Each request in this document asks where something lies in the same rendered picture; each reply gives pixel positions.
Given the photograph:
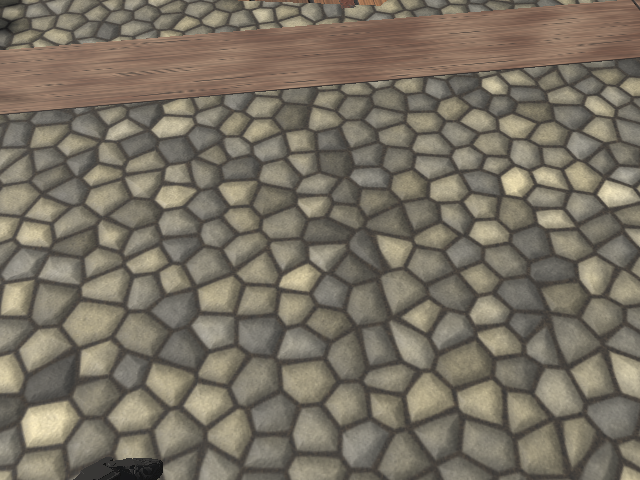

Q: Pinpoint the robot left hand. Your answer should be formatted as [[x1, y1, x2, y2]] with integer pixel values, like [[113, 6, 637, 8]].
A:
[[73, 457, 163, 480]]

